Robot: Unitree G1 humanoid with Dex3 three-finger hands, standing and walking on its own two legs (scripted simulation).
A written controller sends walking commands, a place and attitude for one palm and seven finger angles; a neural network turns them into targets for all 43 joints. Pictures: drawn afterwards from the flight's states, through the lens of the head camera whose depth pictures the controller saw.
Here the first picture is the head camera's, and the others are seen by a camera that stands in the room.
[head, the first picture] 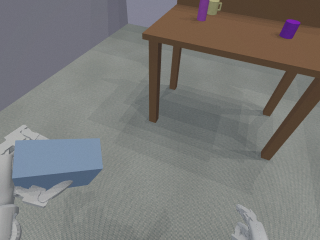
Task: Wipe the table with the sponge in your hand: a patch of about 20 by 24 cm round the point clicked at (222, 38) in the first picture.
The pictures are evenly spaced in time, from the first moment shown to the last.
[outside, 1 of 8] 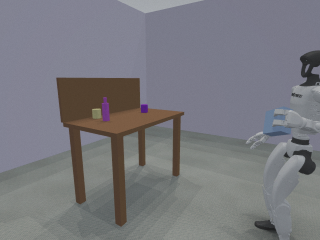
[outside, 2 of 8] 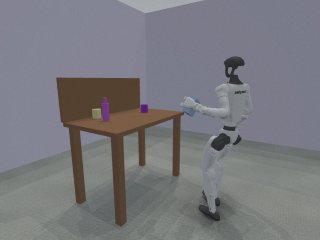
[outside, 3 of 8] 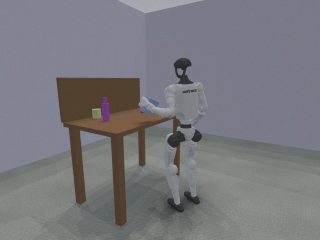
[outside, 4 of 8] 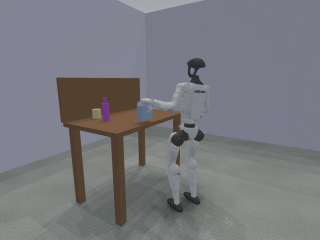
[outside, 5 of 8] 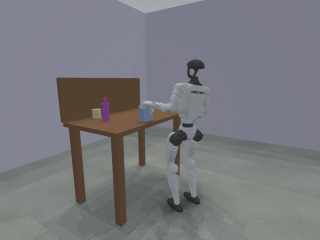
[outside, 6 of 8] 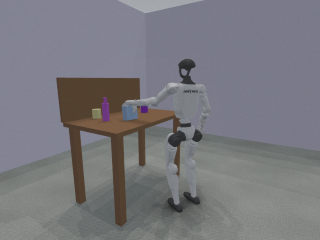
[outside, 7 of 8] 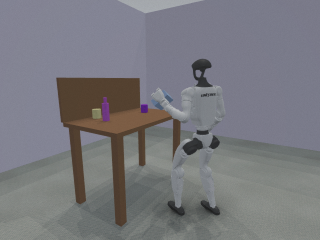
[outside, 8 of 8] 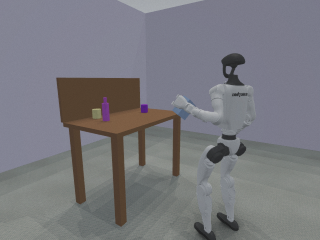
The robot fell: no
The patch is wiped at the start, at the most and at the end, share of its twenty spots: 0.00 1.00 1.00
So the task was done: yes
